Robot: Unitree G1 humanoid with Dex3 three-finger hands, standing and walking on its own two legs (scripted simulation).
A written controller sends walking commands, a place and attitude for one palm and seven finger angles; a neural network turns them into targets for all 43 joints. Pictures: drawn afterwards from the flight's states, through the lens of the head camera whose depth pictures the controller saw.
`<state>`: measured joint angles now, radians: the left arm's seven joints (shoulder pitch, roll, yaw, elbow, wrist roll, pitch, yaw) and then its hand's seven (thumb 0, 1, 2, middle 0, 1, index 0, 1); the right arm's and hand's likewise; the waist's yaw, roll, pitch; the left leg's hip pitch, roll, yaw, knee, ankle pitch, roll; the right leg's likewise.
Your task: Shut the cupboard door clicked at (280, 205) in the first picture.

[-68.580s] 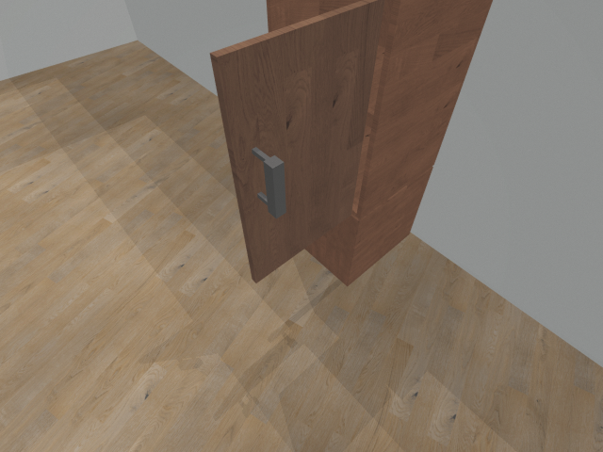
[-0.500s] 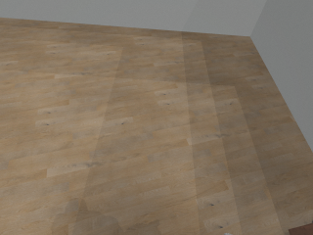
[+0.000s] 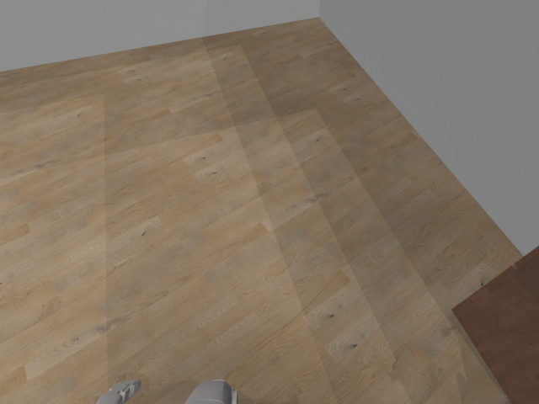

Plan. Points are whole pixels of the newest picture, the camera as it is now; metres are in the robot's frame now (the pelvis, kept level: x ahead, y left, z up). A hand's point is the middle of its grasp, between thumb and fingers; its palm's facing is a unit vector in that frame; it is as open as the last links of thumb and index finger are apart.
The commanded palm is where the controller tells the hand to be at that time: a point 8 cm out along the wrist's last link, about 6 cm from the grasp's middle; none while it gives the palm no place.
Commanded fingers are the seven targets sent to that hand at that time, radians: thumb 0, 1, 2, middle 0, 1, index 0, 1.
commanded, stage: turn to face it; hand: left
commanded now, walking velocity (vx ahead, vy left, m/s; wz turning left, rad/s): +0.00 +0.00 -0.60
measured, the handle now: out of the picture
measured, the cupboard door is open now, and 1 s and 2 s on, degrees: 4 4 4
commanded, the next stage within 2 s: take the last steps up to it in 1.82 s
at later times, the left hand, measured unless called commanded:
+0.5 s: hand (183, 365) +0.19 +0.17 -0.16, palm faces -0.29 -0.91 -0.28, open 7.4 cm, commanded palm none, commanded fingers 0.00 0.90 0.90 -0.20 -0.30 -0.20 -0.30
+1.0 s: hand (210, 329) +0.26 +0.13 -0.16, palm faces -0.52 -0.82 -0.21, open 7.4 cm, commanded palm none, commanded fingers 0.00 0.90 0.90 -0.20 -0.30 -0.20 -0.30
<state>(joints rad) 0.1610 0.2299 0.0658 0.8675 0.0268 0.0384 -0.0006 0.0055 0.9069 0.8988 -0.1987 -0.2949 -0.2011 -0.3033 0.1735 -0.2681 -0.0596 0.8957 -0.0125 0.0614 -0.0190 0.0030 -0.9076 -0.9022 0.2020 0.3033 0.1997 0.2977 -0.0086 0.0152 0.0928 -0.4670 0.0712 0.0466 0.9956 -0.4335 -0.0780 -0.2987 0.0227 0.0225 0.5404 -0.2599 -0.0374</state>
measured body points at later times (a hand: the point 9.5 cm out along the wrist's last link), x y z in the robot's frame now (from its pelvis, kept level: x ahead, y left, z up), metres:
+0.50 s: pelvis +0.02 +0.00 -0.02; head +0.06 -0.04 +0.43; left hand +0.21 +0.22 -0.14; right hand -0.01 -0.27 -0.17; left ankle +0.03 +0.15 -0.71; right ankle -0.02 -0.10 -0.74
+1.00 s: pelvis +0.06 +0.00 +0.00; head +0.12 -0.01 +0.45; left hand +0.28 +0.18 -0.15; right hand -0.01 -0.25 -0.13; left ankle +0.12 +0.11 -0.74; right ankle -0.05 -0.08 -0.67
